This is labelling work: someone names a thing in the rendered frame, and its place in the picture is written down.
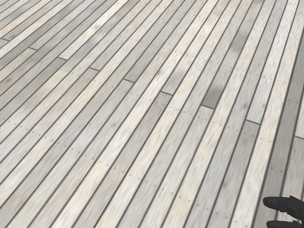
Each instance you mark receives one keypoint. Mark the right robot hand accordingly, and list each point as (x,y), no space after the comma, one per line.
(292,206)

